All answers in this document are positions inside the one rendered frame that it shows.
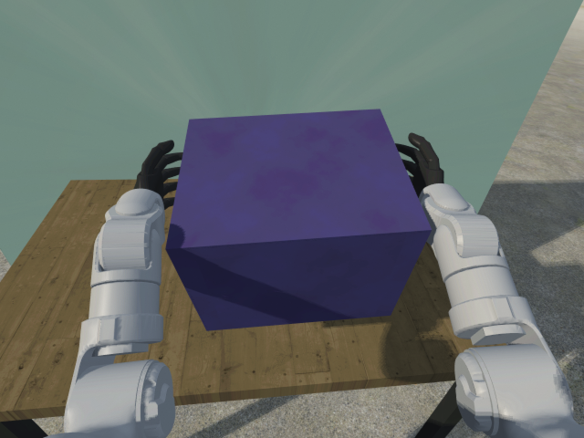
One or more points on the robot right upper arm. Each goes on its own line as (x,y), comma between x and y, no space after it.
(513,391)

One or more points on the carton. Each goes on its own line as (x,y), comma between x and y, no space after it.
(294,218)

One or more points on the robot left upper arm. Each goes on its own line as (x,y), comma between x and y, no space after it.
(121,400)

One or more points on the table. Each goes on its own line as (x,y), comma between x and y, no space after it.
(45,296)

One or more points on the right robot hand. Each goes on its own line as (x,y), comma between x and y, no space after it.
(426,169)

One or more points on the robot left forearm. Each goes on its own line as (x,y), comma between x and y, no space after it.
(126,274)

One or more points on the robot right forearm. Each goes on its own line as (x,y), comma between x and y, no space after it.
(486,307)

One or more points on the left robot hand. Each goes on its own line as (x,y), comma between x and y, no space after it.
(153,175)

